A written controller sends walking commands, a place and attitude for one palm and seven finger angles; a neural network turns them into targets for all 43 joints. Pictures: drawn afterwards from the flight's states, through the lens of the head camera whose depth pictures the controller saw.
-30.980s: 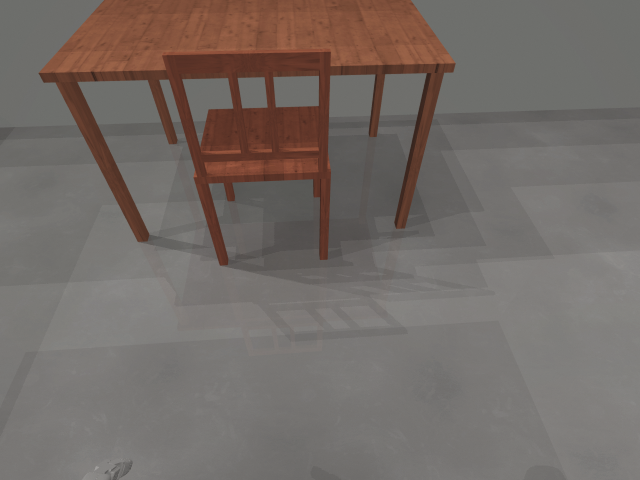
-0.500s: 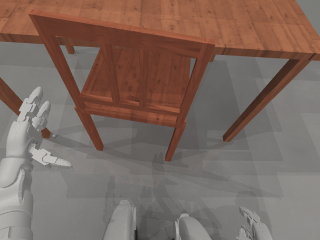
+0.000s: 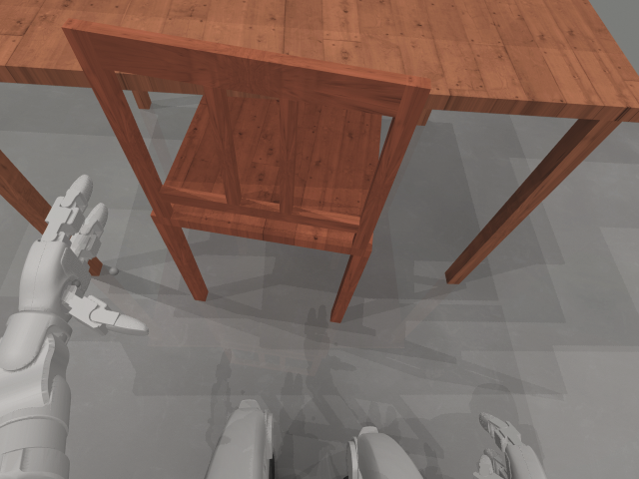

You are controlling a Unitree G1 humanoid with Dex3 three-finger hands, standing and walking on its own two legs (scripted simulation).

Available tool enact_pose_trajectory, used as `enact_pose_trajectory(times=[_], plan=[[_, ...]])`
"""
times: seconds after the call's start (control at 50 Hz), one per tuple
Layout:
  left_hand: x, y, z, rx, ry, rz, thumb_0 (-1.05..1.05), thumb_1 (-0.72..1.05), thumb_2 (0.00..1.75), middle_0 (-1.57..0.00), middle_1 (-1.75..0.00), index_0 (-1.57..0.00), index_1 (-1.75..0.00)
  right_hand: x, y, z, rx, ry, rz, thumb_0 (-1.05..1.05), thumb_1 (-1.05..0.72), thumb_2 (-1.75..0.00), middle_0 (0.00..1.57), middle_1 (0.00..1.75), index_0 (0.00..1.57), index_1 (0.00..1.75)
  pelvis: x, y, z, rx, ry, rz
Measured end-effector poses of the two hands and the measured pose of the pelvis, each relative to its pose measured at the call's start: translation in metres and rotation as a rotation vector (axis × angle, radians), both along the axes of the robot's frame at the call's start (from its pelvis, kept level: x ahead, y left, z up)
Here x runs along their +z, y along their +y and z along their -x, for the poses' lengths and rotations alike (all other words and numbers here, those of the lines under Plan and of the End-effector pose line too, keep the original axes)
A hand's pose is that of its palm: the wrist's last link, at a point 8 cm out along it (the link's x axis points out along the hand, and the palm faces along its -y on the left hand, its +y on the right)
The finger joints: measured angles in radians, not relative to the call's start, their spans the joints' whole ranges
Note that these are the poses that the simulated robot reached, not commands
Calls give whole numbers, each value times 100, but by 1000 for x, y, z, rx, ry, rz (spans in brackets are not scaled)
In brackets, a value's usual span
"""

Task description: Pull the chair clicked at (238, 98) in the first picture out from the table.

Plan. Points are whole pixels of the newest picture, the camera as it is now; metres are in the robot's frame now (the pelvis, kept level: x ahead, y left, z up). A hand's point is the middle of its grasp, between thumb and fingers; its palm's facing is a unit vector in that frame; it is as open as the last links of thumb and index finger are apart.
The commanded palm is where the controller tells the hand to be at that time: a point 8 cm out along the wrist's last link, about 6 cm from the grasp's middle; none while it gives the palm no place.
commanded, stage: push the fingers through the gap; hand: left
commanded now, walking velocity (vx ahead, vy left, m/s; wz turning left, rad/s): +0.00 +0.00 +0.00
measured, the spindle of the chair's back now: (226, 152) +0.56 +0.15 +0.00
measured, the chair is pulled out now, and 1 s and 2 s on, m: -0.05 -0.05 -0.05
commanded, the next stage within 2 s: hook a spindle and tug to test in 1.48 s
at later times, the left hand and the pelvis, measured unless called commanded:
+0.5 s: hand (125, 227) +0.41 +0.26 +0.02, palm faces +0.04 -1.00 -0.05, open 16.9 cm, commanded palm +0.39 +0.29 +0.02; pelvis +0.00 -0.01 -0.01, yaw -1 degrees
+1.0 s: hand (133, 205) +0.44 +0.25 +0.02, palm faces +0.03 -1.00 -0.03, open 16.9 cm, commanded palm +0.43 +0.29 +0.02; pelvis +0.00 +0.00 -0.01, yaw -1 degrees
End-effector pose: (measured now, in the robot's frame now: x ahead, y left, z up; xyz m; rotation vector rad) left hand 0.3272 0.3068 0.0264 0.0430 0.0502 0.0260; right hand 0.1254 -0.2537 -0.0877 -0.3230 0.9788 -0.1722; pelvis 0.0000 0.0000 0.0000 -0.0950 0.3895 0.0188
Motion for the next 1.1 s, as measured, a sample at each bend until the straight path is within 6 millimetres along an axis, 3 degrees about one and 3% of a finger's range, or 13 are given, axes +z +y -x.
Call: enact_pose_trajectory(times=[0.14,0.46,0.6,0.92,1.1], plan=[[2,3,-9,13,-18,-6,-1,-50,30,-7,-8,-6,-8,-5,-4,7,-1,26,4,1,-91,-90,20,30,20,30,-3,-2,0,0,5,0],[-4,1,-58,11,-1,1,-1,-50,30,-7,-8,-6,-8,-16,-16,44,-63,146,19,1,-91,-90,20,30,20,30,-9,-5,0,-17,38,-1],[1,1,-66,1,-10,-14,-1,-50,30,-6,-8,-6,-8,-18,-16,56,-84,195,9,1,-91,-90,20,30,20,30,-7,-4,-3,-19,45,-2],[4,-1,-87,5,-33,-3,-1,-50,30,-7,-8,-6,-8,-20,-15,61,-82,216,13,1,-91,-90,20,30,20,30,-11,-3,1,-19,49,2],[-1,0,-102,7,-20,7,-1,-50,30,-7,-8,-6,-8,-24,-15,76,-91,262,24,1,-91,-90,20,30,20,30,-16,-2,6,-20,63,8]])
